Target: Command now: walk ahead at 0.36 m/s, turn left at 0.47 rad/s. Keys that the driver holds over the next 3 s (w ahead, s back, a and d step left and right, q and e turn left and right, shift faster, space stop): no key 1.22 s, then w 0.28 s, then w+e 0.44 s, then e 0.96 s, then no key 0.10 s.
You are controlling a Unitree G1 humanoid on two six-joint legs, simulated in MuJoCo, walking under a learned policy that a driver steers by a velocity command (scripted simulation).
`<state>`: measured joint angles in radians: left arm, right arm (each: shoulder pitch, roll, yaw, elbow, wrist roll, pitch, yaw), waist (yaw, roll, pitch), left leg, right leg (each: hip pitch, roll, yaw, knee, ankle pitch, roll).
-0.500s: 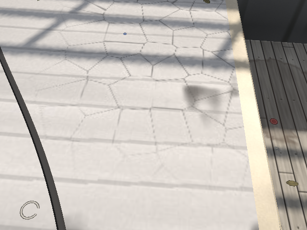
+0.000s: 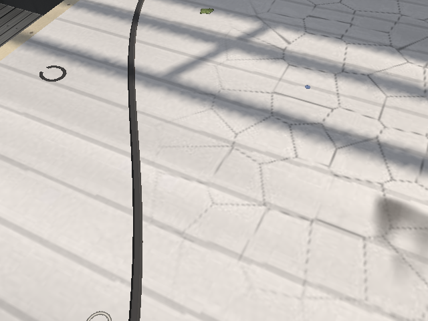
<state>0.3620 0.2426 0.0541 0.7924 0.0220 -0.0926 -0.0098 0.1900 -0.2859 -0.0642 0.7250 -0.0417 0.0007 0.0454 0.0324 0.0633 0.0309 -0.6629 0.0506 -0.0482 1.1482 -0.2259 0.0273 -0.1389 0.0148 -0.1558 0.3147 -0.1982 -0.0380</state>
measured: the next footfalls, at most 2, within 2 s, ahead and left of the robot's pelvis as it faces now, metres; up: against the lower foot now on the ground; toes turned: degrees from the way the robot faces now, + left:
left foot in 0.20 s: +0.23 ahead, +0.12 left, +0.00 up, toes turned +5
right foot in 0.56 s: +0.19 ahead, -0.08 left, +0.00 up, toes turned +4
